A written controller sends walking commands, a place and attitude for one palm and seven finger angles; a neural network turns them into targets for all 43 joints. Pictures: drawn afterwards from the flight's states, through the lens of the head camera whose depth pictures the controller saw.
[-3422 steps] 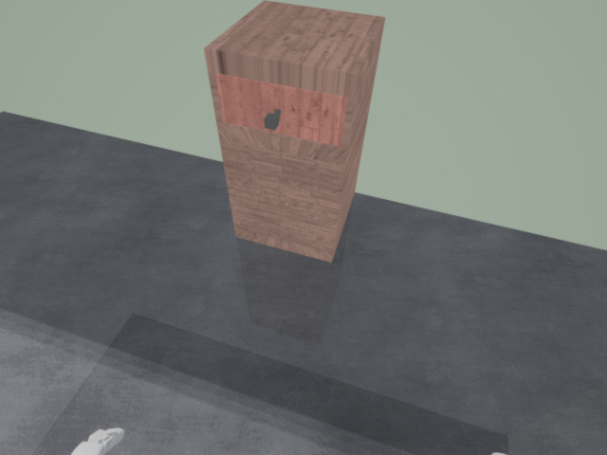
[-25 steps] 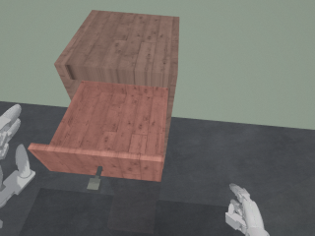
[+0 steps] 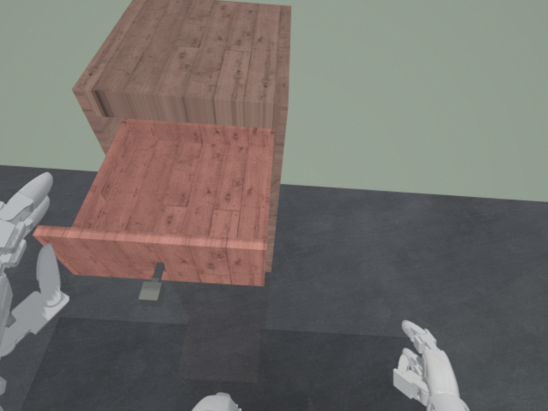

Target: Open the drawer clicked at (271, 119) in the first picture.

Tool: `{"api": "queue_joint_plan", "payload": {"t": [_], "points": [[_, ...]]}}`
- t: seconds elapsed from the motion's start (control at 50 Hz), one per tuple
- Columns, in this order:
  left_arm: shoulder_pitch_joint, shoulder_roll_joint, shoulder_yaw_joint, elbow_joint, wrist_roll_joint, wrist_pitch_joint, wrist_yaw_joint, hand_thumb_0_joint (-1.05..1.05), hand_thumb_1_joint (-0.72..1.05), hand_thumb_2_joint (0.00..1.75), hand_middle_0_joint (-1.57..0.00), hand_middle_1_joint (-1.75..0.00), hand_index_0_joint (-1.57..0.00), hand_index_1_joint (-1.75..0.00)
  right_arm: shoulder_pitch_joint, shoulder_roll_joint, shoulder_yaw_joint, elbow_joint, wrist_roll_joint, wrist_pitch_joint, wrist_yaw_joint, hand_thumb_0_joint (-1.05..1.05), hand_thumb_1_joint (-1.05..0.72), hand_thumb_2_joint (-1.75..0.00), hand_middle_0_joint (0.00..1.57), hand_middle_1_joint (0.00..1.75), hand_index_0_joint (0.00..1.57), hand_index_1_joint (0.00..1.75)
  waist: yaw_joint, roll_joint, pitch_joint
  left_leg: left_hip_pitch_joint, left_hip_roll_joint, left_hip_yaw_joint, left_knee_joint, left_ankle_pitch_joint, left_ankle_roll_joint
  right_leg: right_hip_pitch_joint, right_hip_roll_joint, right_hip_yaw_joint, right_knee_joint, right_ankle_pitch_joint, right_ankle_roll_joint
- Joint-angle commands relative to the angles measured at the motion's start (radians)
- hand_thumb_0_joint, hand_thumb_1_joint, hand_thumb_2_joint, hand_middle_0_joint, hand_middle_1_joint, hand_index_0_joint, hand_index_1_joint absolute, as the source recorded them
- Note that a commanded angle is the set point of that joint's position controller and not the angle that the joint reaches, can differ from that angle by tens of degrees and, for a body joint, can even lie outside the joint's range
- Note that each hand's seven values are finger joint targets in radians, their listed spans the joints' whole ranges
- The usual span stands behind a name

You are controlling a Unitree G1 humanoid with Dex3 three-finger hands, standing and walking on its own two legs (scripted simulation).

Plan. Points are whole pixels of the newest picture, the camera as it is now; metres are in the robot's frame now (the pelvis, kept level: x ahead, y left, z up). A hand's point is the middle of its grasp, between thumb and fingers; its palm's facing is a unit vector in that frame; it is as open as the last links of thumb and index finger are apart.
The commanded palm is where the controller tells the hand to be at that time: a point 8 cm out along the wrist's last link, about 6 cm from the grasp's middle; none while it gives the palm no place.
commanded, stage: step back with the hand held close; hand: left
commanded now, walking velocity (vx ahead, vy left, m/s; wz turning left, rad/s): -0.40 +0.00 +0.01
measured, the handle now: (155, 284) +0.33 +0.23 -0.11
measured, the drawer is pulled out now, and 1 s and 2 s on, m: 0.30 0.30 0.30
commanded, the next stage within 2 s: stop stepping back and stand still in 0.30 s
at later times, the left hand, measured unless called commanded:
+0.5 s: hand out of the picture +0.07 +0.15 +0.17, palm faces +0.25 -0.81 -0.53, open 7.4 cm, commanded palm -0.01 +0.21 +0.18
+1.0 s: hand out of the picture -0.07 +0.15 +0.18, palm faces +0.43 -0.72 -0.55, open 7.4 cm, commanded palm -0.12 +0.20 +0.18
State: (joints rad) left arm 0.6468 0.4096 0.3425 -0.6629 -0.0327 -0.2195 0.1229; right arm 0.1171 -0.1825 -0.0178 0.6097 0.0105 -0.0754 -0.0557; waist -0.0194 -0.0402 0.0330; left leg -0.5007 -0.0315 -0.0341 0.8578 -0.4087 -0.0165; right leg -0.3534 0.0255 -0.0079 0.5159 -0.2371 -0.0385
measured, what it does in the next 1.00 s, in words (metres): walks backwards: left foot, then right foot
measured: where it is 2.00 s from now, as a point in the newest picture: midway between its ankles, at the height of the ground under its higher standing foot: outside the picture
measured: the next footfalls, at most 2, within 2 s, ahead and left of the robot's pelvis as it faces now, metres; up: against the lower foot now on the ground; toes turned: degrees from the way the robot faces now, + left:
left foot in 0.08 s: +0.02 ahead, +0.12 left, +0.00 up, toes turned +0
right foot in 0.42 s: -0.12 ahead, -0.15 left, +0.00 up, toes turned -3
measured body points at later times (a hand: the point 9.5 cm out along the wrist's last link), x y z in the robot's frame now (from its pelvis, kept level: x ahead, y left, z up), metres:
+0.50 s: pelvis -0.14 -0.07 +0.00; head -0.09 -0.08 +0.44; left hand +0.05 +0.19 +0.20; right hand +0.04 -0.28 -0.11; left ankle -0.08 +0.10 -0.70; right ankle -0.16 -0.15 -0.74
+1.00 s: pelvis -0.22 -0.09 -0.01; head -0.24 -0.12 +0.44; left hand -0.10 +0.19 +0.21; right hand -0.05 -0.32 -0.09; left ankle -0.28 +0.05 -0.74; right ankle -0.18 -0.15 -0.73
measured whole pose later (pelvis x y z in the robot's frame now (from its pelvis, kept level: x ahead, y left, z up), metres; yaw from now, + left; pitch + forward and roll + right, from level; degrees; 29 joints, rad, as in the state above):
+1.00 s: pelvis -0.22 -0.09 -0.01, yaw +5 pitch -1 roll +3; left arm 0.69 0.43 0.37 -0.58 -0.01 -0.22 0.16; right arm 0.26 -0.20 -0.03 0.59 0.02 -0.14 -0.05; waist -0.02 0.00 -0.03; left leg -0.13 0.01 0.06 0.49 -0.34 -0.02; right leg -0.35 -0.01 -0.09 0.66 -0.38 0.00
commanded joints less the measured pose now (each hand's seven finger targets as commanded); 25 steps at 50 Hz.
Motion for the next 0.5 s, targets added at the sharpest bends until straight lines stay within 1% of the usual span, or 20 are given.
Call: {"api": "queue_joint_plan", "payload": {"t": [0.0, 0.02, 0.04, 0.06, 0.08, 0.1, 0.12, 0.14, 0.18, 0.22, 0.24, 0.32, 0.34, 0.36, 0.38, 0.4, 0.42, 0.44, 0.46, 0.48], "points": [[0.072, 0.144, 0.189, -0.168, -0.008, -0.033, 0.051, 0.00, 0.90, 0.90, -0.20, -0.30, -0.20, -0.30, -0.090, -0.078, -0.005, -0.173, -0.008, -0.010, -0.036, 0.00, -0.90, -0.90, 0.20, 0.30, 0.20, 0.30, -0.003, -0.041, -0.180, 0.099, 0.024, 0.005, -0.292, 0.041, 0.001, 0.146, -0.226, 0.100, -0.065, 0.667, -0.060], [0.072, 0.138, 0.175, -0.178, -0.011, -0.032, 0.050, 0.00, 0.90, 0.90, -0.20, -0.30, -0.20, -0.30, -0.087, -0.085, -0.007, -0.166, -0.006, -0.003, -0.040, 0.00, -0.90, -0.90, 0.20, 0.30, 0.20, 0.30, -0.014, 0.025, -0.180, 0.145, 0.026, 0.025, -0.499, 0.228, -0.004, 0.177, -0.170, 0.054, 0.006, 0.615, -0.020], [0.042, 0.148, 0.162, -0.225, -0.010, -0.038, 0.046, 0.00, 0.90, 0.90, -0.20, -0.30, -0.20, -0.30, -0.100, -0.105, -0.022, -0.167, -0.005, -0.006, -0.045, 0.00, -0.90, -0.90, 0.20, 0.30, 0.20, 0.30, -0.010, 0.146, -0.183, 0.207, 0.115, -0.025, -0.596, 0.548, 0.004, 0.173, -0.103, 0.013, 0.098, 0.469, 0.024], [0.012, 0.160, 0.163, -0.256, 0.002, -0.047, 0.045, 0.00, 0.90, 0.90, -0.20, -0.30, -0.20, -0.30, -0.073, -0.114, -0.041, -0.166, -0.009, -0.016, -0.034, 0.00, -0.90, -0.90, 0.20, 0.30, 0.20, 0.30, 0.002, 0.272, -0.220, 0.328, 0.278, -0.161, -0.536, 0.925, 0.050, 0.021, -0.053, -0.010, 0.221, 0.088, 0.047], [0.024, 0.162, 0.159, -0.273, 0.005, -0.058, 0.044, 0.00, 0.90, 0.90, -0.20, -0.30, -0.20, -0.30, -0.040, -0.110, -0.055, -0.172, -0.010, -0.047, -0.019, 0.00, -0.90, -0.90, 0.20, 0.30, 0.20, 0.30, 0.012, 0.272, -0.277, 0.426, 0.370, -0.182, -0.446, 1.120, 0.106, -0.085, -0.048, 0.028, 0.332, -0.185, 0.036], [0.064, 0.133, 0.143, -0.250, -0.007, -0.069, 0.036, 0.00, 0.90, 0.90, -0.20, -0.30, -0.20, -0.30, -0.020, -0.127, -0.066, -0.164, -0.003, -0.073, -0.004, 0.00, -0.90, -0.90, 0.20, 0.30, 0.20, 0.30, 0.021, 0.223, -0.278, 0.441, 0.373, -0.131, -0.453, 1.087, 0.131, -0.098, -0.031, 0.039, 0.417, -0.239, 0.028], [0.088, 0.152, 0.175, -0.240, -0.009, -0.067, 0.040, 0.00, 0.90, 0.90, -0.20, -0.30, -0.20, -0.30, -0.041, -0.110, -0.063, -0.165, -0.019, -0.091, -0.009, 0.00, -0.90, -0.90, 0.20, 0.30, 0.20, 0.30, 0.024, 0.271, -0.285, 0.360, 0.377, -0.163, -0.455, 1.026, 0.156, -0.094, -0.040, 0.043, 0.465, -0.265, 0.042], [0.090, 0.141, 0.172, -0.268, -0.018, -0.057, 0.041, 0.00, 0.90, 0.90, -0.20, -0.30, -0.20, -0.30, -0.037, -0.113, -0.056, -0.154, -0.026, -0.100, -0.009, 0.00, -0.90, -0.90, 0.20, 0.30, 0.20, 0.30, 0.022, 0.307, -0.285, 0.363, 0.372, -0.149, -0.451, 1.026, 0.152, -0.104, -0.037, 0.048, 0.477, -0.268, 0.046], [0.051, 0.108, 0.135, -0.296, -0.016, -0.045, 0.042, 0.00, 0.90, 0.90, -0.20, -0.30, -0.20, -0.30, -0.019, -0.122, -0.053, -0.130, -0.022, -0.108, 0.000, 0.00, -0.90, -0.90, 0.20, 0.30, 0.20, 0.30, 0.011, 0.225, -0.231, 0.392, 0.344, -0.118, -0.456, 1.004, 0.153, -0.122, -0.027, 0.023, 0.440, -0.227, 0.055], [0.028, 0.093, 0.115, -0.280, -0.015, -0.034, 0.038, 0.00, 0.90, 0.90, -0.20, -0.30, -0.20, -0.30, -0.025, -0.130, -0.051, -0.125, -0.015, -0.112, 0.009, 0.00, -0.90, -0.90, 0.20, 0.30, 0.20, 0.30, 0.010, 0.218, -0.184, 0.380, 0.325, -0.093, -0.470, 0.932, 0.142, -0.104, -0.024, -0.013, 0.371, -0.194, 0.057], [0.008, 0.112, 0.124, -0.294, -0.013, -0.031, 0.041, 0.00, 0.90, 0.90, -0.20, -0.30, -0.20, -0.30, -0.037, -0.139, -0.050, -0.128, -0.018, -0.114, 0.008, 0.00, -0.90, -0.90, 0.20, 0.30, 0.20, 0.30, 0.013, 0.245, -0.183, 0.373, 0.325, -0.075, -0.476, 0.889, 0.138, -0.080, -0.025, -0.022, 0.338, -0.189, 0.057], [-0.008, 0.114, 0.135, -0.195, -0.033, -0.019, 0.037, 0.00, 0.90, 0.90, -0.20, -0.30, -0.20, -0.30, -0.053, -0.138, -0.030, -0.126, -0.018, -0.116, 0.011, 0.00, -0.90, -0.90, 0.20, 0.30, 0.20, 0.30, 0.016, 0.249, -0.150, 0.218, 0.322, -0.130, -0.501, 0.533, 0.137, 0.065, -0.035, -0.006, 0.140, -0.172, 0.058], [0.004, 0.133, 0.155, -0.184, -0.026, -0.018, 0.037, 0.00, 0.90, 0.90, -0.20, -0.30, -0.20, -0.30, -0.054, -0.145, -0.031, -0.129, -0.016, -0.111, 0.011, 0.00, -0.90, -0.90, 0.20, 0.30, 0.20, 0.30, 0.021, 0.253, -0.144, 0.183, 0.306, -0.110, -0.485, 0.434, 0.128, 0.109, -0.036, -0.017, 0.064, -0.112, 0.058], [0.002, 0.126, 0.151, -0.184, -0.033, -0.023, 0.029, 0.00, 0.90, 0.90, -0.20, -0.30, -0.20, -0.30, -0.060, -0.143, -0.028, -0.136, -0.008, -0.109, 0.016, 0.00, -0.90, -0.90, 0.20, 0.30, 0.20, 0.30, 0.026, 0.218, -0.154, 0.153, 0.277, -0.108, -0.456, 0.324, 0.112, 0.160, -0.034, -0.029, -0.029, -0.030, 0.061], [0.000, 0.149, 0.167, -0.190, -0.033, -0.036, 0.022, 0.00, 0.90, 0.90, -0.20, -0.30, -0.20, -0.30, -0.073, -0.141, -0.029, -0.148, -0.003, -0.105, 0.020, 0.00, -0.90, -0.90, 0.20, 0.30, 0.20, 0.30, 0.037, 0.168, -0.153, 0.135, 0.234, -0.074, -0.396, 0.221, 0.086, 0.187, -0.051, -0.027, -0.138, 0.080, 0.064], [0.033, 0.167, 0.182, -0.173, -0.027, -0.043, 0.019, 0.00, 0.90, 0.90, -0.20, -0.30, -0.20, -0.30, -0.055, -0.127, -0.032, -0.157, 0.005, -0.093, 0.023, 0.00, -0.90, -0.90, 0.20, 0.30, 0.20, 0.30, 0.028, 0.036, -0.158, 0.153, 0.133, 0.028, -0.273, 0.072, 0.034, 0.164, -0.120, 0.007, -0.235, 0.123, 0.042], [0.044, 0.200, 0.201, -0.165, -0.025, -0.046, 0.023, 0.00, 0.90, 0.90, -0.20, -0.30, -0.20, -0.30, -0.047, -0.111, -0.037, -0.170, 0.012, -0.076, 0.022, 0.00, -0.90, -0.90, 0.20, 0.30, 0.20, 0.30, 0.019, -0.168, -0.138, 0.117, 0.028, 0.105, -0.026, -0.033, -0.010, 0.061, -0.288, 0.175, -0.311, 0.107, -0.030], [0.037, 0.203, 0.197, -0.176, -0.026, -0.041, 0.031, 0.00, 0.90, 0.90, -0.20, -0.30, -0.20, -0.30, -0.034, -0.127, -0.046, -0.177, 0.029, -0.067, 0.020, 0.00, -0.90, -0.90, 0.20, 0.30, 0.20, 0.30, 0.025, -0.235, -0.174, 0.048, -0.046, 0.039, 0.250, -0.083, -0.013, 0.038, -0.408, 0.354, -0.312, 0.289, -0.097], [0.058, 0.166, 0.174, -0.156, -0.035, -0.034, 0.035, 0.00, 0.90, 0.90, -0.20, -0.30, -0.20, -0.30, -0.018, -0.133, -0.049, -0.157, 0.033, -0.068, 0.016, 0.00, -0.90, -0.90, 0.20, 0.30, 0.20, 0.30, 0.001, -0.175, -0.188, 0.034, -0.016, -0.047, 0.356, -0.037, -0.004, 0.058, -0.398, 0.271, -0.256, 0.361, -0.059], [0.102, 0.139, 0.186, -0.118, -0.033, -0.029, 0.037, 0.00, 0.90, 0.90, -0.20, -0.30, -0.20, -0.30, -0.025, -0.109, -0.039, -0.159, 0.027, -0.054, 0.009, 0.00, -0.90, -0.90, 0.20, 0.30, 0.20, 0.30, -0.011, -0.124, -0.197, -0.002, 0.009, -0.034, 0.373, 0.011, -0.013, 0.103, -0.370, 0.214, -0.207, 0.373, -0.063]]}}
